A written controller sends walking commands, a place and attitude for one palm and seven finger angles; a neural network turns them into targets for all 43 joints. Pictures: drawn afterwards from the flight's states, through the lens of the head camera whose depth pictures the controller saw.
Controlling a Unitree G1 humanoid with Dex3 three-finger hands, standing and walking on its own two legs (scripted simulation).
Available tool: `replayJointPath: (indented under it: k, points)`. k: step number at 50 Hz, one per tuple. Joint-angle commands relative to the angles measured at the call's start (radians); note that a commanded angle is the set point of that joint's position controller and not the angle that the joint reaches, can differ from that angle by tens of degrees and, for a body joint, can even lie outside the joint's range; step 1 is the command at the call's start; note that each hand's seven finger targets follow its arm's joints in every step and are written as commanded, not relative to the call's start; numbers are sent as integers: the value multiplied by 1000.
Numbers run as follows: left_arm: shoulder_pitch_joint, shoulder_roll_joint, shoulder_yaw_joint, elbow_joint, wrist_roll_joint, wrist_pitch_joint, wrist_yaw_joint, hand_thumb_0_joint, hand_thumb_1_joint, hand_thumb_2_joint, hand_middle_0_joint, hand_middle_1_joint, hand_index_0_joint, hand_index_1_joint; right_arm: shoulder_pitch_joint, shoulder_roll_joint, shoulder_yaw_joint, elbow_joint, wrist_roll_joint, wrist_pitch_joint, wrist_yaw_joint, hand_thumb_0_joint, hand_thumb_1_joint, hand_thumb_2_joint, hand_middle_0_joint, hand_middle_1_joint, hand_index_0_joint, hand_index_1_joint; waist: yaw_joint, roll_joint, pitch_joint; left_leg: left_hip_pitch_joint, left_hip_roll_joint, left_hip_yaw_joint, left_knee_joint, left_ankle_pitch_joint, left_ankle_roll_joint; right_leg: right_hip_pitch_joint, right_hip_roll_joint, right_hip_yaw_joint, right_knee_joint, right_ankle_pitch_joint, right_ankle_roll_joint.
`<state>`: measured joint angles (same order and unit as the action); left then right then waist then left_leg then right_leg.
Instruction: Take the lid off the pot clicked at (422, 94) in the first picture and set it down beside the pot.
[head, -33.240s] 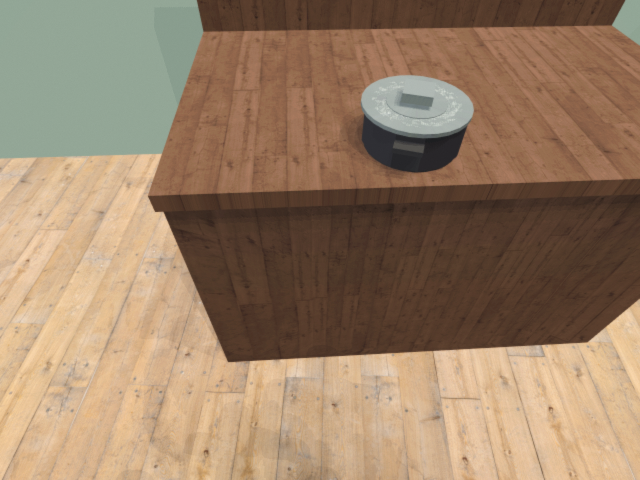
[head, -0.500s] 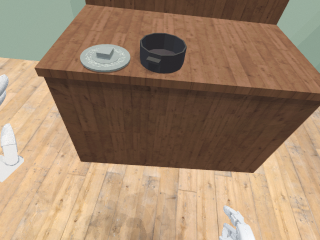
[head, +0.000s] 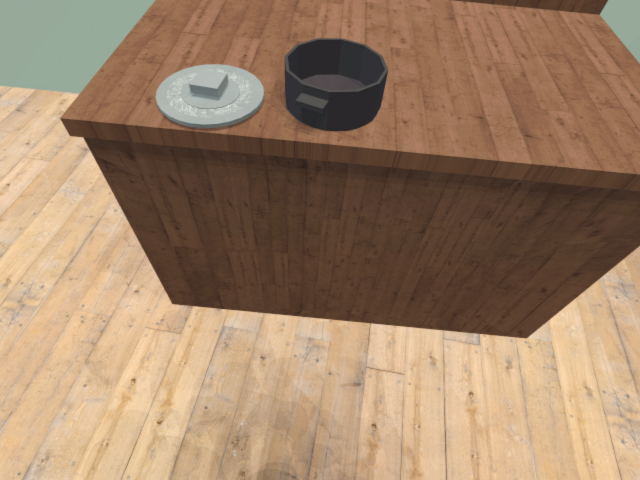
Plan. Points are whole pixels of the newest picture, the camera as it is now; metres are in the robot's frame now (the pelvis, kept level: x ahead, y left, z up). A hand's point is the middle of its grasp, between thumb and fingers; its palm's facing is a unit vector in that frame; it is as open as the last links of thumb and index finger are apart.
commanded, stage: let the arm hang, fingers relaxed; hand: left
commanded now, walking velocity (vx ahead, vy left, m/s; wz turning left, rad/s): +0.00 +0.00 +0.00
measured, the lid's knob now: (209, 83) +0.76 +0.25 +0.05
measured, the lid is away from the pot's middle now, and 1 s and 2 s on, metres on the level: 0.24 0.24 0.24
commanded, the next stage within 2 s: look to check the result in 0.68 s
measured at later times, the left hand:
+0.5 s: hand out of the picture +0.05 +0.17 -0.17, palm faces +0.01 -0.97 -0.23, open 7.2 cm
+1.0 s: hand out of the picture +0.03 +0.17 -0.17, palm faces +0.00 -0.98 -0.21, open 7.3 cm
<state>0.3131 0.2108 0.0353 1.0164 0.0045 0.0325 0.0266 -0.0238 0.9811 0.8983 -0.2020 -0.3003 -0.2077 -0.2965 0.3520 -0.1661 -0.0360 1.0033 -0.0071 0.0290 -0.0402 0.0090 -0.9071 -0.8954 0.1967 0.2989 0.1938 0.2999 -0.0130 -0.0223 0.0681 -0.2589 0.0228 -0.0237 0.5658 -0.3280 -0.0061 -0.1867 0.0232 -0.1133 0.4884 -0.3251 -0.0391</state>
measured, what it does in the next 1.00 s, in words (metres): stands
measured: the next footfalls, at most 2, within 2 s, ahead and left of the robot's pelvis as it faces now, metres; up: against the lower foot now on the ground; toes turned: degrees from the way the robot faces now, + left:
none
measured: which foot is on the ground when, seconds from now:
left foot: down 0.00-1.00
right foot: down 0.00-1.00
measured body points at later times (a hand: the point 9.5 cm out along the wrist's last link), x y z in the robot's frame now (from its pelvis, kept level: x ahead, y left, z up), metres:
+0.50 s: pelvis +0.01 -0.01 +0.01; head +0.04 -0.01 +0.45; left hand +0.05 +0.22 -0.15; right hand -0.01 -0.22 -0.16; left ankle -0.02 +0.12 -0.73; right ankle -0.04 -0.09 -0.73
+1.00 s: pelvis +0.01 +0.00 +0.01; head +0.04 -0.01 +0.46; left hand +0.03 +0.22 -0.15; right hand -0.01 -0.21 -0.16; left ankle -0.02 +0.12 -0.73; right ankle -0.04 -0.09 -0.73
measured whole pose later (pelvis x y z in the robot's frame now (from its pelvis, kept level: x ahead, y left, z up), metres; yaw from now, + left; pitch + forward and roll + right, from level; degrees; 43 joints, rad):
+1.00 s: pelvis +0.01 +0.00 +0.01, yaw -2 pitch +0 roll +0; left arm 0.26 0.14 0.02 1.12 0.00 0.01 0.05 0.01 0.92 0.90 -0.20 -0.30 -0.20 -0.30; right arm 0.30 -0.12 -0.03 1.11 0.00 0.01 -0.05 0.01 -0.91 -0.90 0.20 0.30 0.19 0.30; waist -0.02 0.01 0.06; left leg -0.14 0.03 0.02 0.44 -0.30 -0.01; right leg -0.10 0.03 -0.07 0.40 -0.30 -0.04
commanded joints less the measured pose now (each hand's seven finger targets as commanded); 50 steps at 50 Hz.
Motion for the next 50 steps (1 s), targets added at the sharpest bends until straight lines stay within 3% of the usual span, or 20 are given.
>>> replayJointPath:
  k: [1, 3, 6, 14, 21, 37, 38, 50]
  points:
    - [-3, 62, -8, -13, -6, -42, 12, 0, 900, 900, -200, -300, -200, -300, 52, -76, -8, -18, 2, -23, -11, 0, -900, -900, 200, 300, 200, 300, -12, 35, -98, 44, 70, -24, -84, 331, 47, 105, -133, 114, -97, 388, -15]
    - [-2, 57, -12, 8, -6, -40, 16, 0, 900, 900, -200, -300, -200, -300, 51, -67, -7, 2, 4, -20, -11, 0, -900, -900, 200, 300, 200, 300, -9, 34, -58, 46, 73, -24, -100, 325, 47, 84, -127, 107, -105, 367, -11]
    - [5, 42, -14, 36, -7, -40, 21, 0, 900, 900, -200, -300, -200, -300, 54, -63, -5, 26, 5, -19, -13, 0, -900, -900, 200, 300, 200, 300, -6, -8, -54, 61, 74, -20, -112, 328, 48, 94, -125, 106, -116, 373, -7]
    - [-4, 13, -9, 57, -4, -38, 29, 0, 900, 900, -200, -300, -200, -300, 38, -34, -5, 75, 2, -20, -15, 0, -900, -900, 200, 300, 200, 300, -1, -13, -3, 67, 75, -15, -141, 324, 49, 72, -122, 108, -123, 352, -2]
    - [-18, 17, -1, 58, -5, -39, 27, 0, 900, 900, -200, -300, -200, -300, 35, -29, -7, 82, 0, -22, -18, 0, -900, -900, 200, 300, 200, 300, 0, 40, -17, 80, 77, -9, -146, 343, 46, 88, -121, 118, -122, 370, -3]
    - [-12, 22, 1, 56, -5, -44, 27, 0, 900, 900, -200, -300, -200, -300, 33, -39, -8, 81, 3, -24, -20, 0, -900, -900, 200, 300, 200, 300, -3, 21, -47, 123, 82, 1, -146, 375, 44, 98, -122, 129, -130, 424, 4]
    - [-17, 22, 0, 55, -4, -43, 29, 0, 900, 900, -200, -300, -200, -300, 32, -34, -8, 81, 4, -23, -20, 0, -900, -900, 200, 300, 200, 300, -5, 28, -19, 116, 81, -3, -150, 364, 43, 78, -120, 128, -132, 407, 3]
    - [5, 12, -2, 67, -5, -44, 26, 0, 900, 900, -200, -300, -200, -300, 39, -30, -4, 88, 3, -25, -20, 0, -900, -900, 200, 300, 200, 300, -2, 34, -12, 117, 85, -3, -162, 342, 47, 70, -118, 130, -142, 363, 3]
